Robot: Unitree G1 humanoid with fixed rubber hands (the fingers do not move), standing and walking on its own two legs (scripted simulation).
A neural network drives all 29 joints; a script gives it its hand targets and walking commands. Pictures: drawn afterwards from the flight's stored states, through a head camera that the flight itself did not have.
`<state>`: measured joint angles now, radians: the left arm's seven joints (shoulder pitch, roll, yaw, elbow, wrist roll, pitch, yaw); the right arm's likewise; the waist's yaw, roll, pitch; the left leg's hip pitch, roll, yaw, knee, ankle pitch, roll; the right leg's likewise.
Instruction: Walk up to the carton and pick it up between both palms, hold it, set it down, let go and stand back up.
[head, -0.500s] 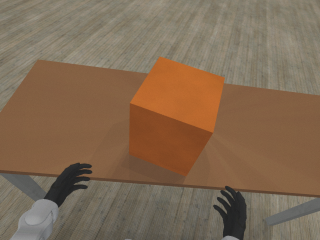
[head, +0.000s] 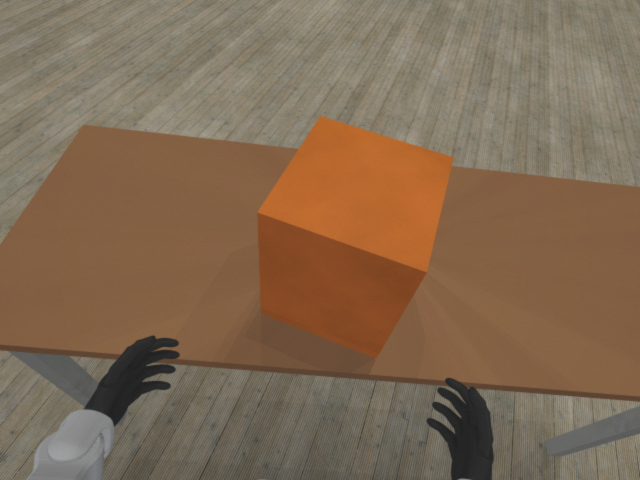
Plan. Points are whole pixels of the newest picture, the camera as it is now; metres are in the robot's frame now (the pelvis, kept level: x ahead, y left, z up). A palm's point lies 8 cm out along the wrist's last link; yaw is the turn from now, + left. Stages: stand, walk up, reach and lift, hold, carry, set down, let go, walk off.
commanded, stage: set down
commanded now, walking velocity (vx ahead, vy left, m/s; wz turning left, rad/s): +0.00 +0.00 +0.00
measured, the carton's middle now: (349, 241) +0.45 +0.00 +0.00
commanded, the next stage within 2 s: let go in 1.04 s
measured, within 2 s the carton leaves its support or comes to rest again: neither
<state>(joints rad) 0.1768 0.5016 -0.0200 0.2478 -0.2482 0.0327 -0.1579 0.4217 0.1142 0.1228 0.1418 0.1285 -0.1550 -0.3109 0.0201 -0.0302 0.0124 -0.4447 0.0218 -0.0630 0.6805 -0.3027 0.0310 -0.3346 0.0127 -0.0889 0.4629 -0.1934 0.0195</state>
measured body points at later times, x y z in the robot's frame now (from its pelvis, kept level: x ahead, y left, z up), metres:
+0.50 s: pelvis +0.02 +0.00 +0.00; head +0.06 +0.04 +0.45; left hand +0.22 +0.25 -0.05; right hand +0.17 -0.17 -0.05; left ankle +0.03 +0.09 -0.73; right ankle +0.03 -0.15 -0.73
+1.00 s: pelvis +0.02 +0.00 +0.00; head +0.05 +0.03 +0.45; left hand +0.20 +0.25 -0.07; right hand +0.17 -0.19 -0.08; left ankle +0.03 +0.09 -0.73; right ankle +0.03 -0.15 -0.73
